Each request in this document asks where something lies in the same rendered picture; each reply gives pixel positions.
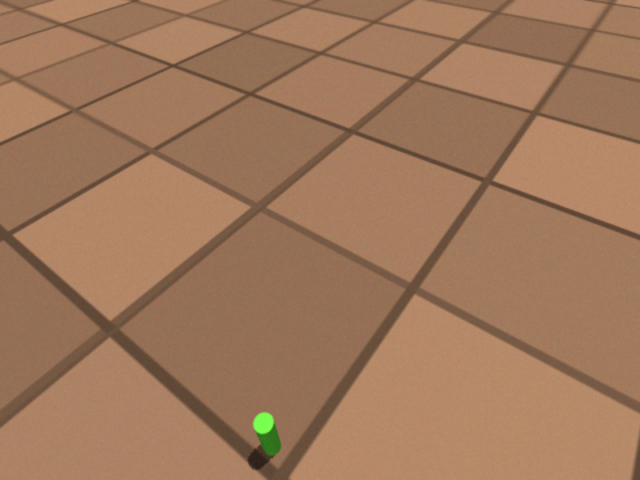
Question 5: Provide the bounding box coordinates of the can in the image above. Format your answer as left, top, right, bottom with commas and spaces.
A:
253, 412, 281, 456

